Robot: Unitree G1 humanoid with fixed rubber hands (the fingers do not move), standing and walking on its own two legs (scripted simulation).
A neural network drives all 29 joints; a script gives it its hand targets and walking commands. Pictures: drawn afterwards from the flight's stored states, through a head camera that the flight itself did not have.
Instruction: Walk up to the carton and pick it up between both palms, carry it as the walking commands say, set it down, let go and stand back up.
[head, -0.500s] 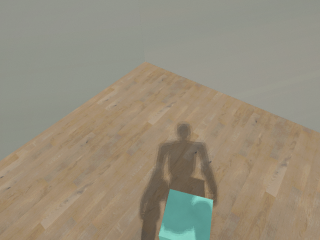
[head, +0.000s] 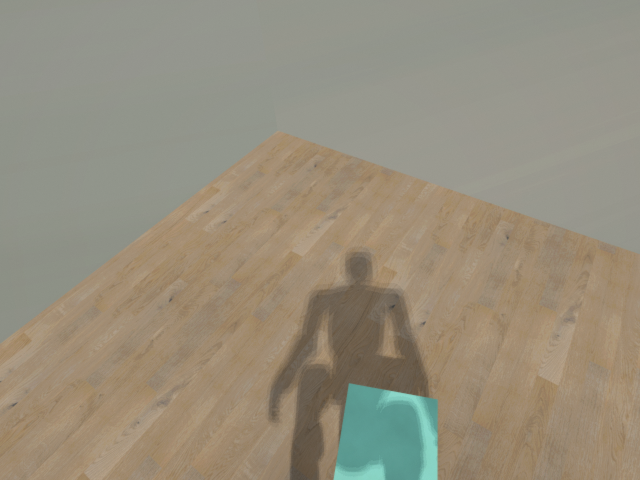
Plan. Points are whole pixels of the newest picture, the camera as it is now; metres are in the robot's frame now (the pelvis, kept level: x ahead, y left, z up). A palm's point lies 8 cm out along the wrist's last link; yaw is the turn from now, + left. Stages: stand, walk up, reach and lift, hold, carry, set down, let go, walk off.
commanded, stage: walk up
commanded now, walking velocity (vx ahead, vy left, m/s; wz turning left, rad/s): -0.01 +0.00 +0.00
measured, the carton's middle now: (384, 453) +0.32 -0.11 -0.63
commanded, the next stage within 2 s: none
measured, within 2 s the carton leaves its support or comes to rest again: neither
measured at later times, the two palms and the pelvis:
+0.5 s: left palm out of the picture +0.02 +0.20 -0.14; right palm out of the picture +0.00 -0.23 -0.14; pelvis +0.02 -0.01 +0.01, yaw +0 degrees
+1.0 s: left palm out of the picture +0.02 +0.19 -0.14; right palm out of the picture +0.02 -0.23 -0.14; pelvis +0.05 -0.02 +0.01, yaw +0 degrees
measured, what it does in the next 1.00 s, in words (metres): stands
